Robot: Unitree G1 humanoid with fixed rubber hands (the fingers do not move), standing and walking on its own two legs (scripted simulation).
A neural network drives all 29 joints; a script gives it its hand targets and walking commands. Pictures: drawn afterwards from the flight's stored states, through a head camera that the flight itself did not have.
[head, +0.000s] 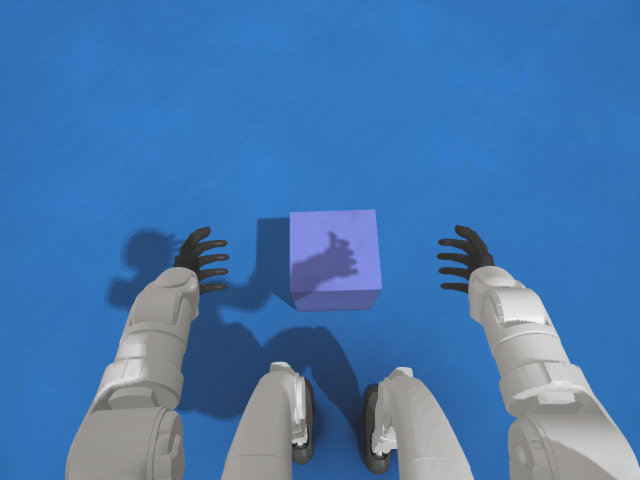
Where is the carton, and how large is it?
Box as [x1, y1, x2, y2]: [290, 209, 381, 311]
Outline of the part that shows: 374,209 290,212 290,293 298,311 370,309 381,290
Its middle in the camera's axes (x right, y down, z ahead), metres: +0.04 +0.06 +1.02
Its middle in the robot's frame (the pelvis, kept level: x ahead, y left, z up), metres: +0.53 +0.01 -0.56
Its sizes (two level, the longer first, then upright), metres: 0.210 0.200 0.250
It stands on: the floor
